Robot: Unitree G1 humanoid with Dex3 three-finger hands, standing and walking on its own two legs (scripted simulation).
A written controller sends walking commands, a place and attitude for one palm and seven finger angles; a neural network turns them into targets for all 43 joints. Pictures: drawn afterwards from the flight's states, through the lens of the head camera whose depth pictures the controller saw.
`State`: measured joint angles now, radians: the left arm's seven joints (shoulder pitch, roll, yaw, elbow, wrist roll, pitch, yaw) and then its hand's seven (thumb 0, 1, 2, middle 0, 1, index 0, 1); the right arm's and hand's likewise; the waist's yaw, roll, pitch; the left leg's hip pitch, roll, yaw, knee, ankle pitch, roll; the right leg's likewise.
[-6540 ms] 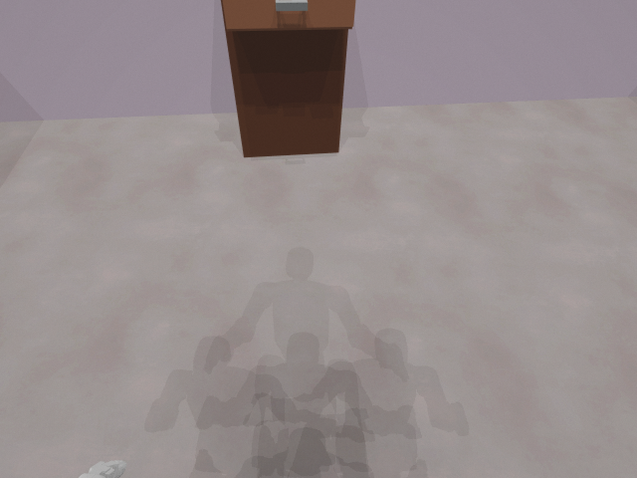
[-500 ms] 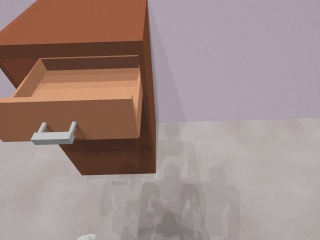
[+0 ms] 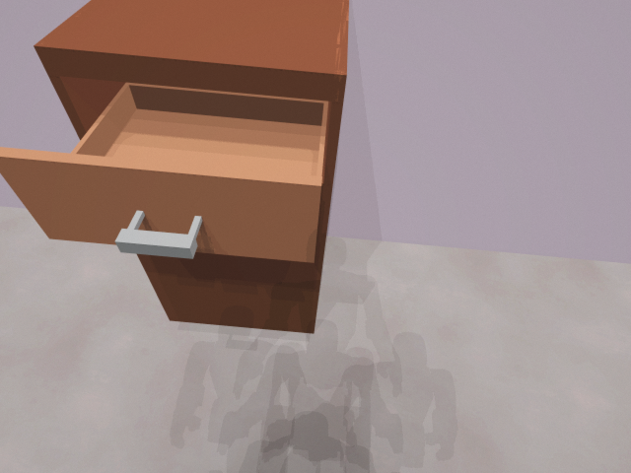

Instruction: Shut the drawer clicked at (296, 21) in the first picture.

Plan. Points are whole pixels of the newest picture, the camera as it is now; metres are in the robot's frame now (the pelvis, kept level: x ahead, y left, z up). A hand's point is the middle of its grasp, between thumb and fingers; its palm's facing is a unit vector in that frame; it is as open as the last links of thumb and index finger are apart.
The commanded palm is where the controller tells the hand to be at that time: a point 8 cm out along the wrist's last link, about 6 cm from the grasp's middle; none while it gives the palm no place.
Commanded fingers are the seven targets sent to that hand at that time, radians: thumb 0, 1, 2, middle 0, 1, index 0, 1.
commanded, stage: come to a stop and stand still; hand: left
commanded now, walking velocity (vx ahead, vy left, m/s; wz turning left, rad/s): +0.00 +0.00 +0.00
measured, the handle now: (162, 231) +0.42 +0.27 +0.03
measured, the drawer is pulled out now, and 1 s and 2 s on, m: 0.21 0.21 0.21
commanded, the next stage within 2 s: look again from close up in 0.56 s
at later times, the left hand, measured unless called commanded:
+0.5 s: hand out of the picture -0.03 +0.14 -0.18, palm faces +0.01 -0.99 -0.16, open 7.3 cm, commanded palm none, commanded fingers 0.00 0.90 0.90 -0.20 -0.30 -0.20 -0.30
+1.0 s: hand out of the picture +0.03 +0.18 -0.18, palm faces +0.03 -0.97 -0.23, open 7.4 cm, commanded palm none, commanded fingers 0.00 0.90 0.90 -0.20 -0.30 -0.20 -0.30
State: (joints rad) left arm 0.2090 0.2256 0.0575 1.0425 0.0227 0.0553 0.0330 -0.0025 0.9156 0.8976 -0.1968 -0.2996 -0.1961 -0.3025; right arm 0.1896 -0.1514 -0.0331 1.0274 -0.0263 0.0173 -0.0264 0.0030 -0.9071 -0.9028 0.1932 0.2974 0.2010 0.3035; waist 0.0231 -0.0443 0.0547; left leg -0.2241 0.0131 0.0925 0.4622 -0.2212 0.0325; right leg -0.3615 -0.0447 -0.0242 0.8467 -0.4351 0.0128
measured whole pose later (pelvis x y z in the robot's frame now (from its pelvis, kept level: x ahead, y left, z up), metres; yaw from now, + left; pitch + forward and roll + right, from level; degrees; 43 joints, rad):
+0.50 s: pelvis -0.02 -0.02 +0.00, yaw -1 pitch -2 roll +0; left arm 0.29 0.12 -0.01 1.13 0.01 0.00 0.04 0.00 0.92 0.90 -0.20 -0.30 -0.20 -0.30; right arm 0.30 -0.14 -0.02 1.17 -0.01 0.01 -0.02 0.00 -0.91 -0.90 0.19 0.30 0.20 0.30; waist -0.01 -0.01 0.04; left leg -0.21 0.04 0.09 0.39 -0.15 0.00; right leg -0.14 -0.01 -0.05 0.42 -0.25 -0.01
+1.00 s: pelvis -0.02 -0.01 -0.01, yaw +0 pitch -2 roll -1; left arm 0.27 0.18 0.00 0.99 0.02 0.00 0.05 0.00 0.91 0.90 -0.20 -0.30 -0.20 -0.30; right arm 0.25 -0.17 -0.03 1.01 -0.02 -0.01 -0.02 0.01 -0.92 -0.90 0.19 0.30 0.20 0.30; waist -0.01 0.01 0.01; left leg -0.29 0.03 0.08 0.57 -0.25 0.02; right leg -0.19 -0.03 -0.07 0.55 -0.33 0.01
